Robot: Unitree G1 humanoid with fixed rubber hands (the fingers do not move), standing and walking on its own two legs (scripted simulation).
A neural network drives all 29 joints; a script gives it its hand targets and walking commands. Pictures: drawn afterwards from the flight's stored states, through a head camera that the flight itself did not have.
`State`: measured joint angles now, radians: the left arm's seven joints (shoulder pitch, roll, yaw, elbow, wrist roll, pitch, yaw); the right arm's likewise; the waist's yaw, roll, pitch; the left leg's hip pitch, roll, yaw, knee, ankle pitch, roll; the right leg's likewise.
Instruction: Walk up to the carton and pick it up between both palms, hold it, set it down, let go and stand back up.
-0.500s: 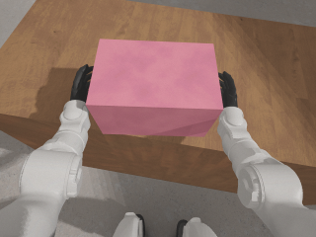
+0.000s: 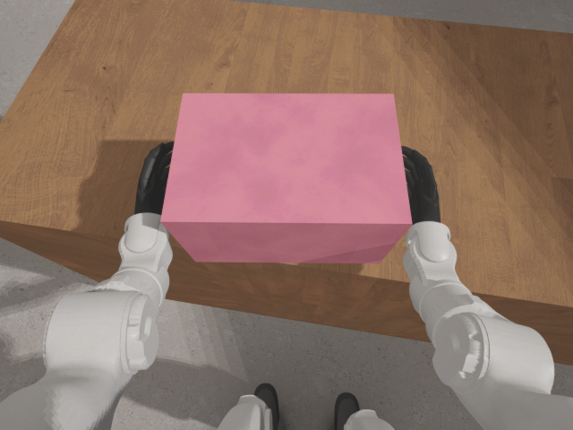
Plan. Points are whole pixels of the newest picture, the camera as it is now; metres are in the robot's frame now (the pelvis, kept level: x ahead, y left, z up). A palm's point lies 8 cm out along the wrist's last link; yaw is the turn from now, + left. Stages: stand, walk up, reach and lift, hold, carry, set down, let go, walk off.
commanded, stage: reach and lift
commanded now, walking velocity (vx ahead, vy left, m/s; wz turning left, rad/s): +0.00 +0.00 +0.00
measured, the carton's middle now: (287, 184) +0.45 +0.04 -0.02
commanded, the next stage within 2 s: none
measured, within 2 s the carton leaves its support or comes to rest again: leaves its support in 1.00 s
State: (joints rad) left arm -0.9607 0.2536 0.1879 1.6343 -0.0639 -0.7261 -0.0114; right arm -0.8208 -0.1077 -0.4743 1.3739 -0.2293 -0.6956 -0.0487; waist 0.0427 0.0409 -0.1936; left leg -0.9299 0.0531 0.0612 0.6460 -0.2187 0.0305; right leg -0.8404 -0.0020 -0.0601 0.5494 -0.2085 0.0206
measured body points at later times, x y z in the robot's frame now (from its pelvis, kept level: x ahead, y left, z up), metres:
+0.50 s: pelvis +0.00 -0.01 +0.00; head +0.16 -0.02 +0.42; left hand +0.42 +0.23 -0.01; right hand +0.44 -0.16 -0.02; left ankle +0.02 +0.09 -0.71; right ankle +0.00 -0.14 -0.71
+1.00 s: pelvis +0.01 -0.01 +0.01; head +0.12 -0.01 +0.44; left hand +0.40 +0.21 +0.00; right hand +0.42 -0.17 -0.01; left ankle +0.02 +0.09 -0.71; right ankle +0.00 -0.14 -0.71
